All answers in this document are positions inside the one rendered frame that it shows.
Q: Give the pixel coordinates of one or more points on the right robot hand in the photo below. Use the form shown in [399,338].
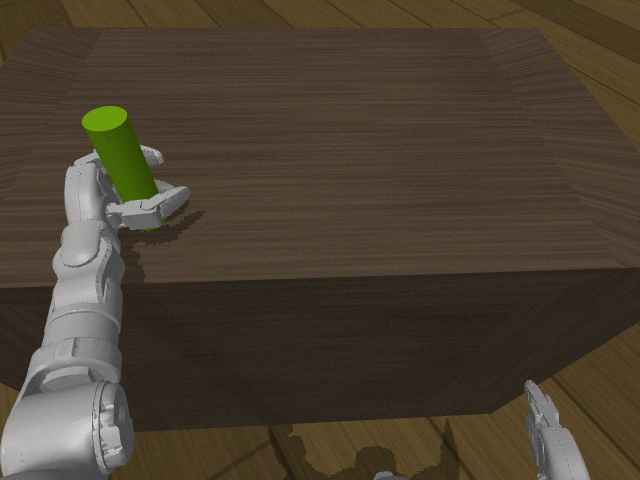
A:
[553,447]

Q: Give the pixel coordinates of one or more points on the left robot arm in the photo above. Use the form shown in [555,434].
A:
[71,419]

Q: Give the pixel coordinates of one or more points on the can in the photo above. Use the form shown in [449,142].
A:
[117,146]

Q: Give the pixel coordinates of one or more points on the left robot hand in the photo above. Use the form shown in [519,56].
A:
[88,196]

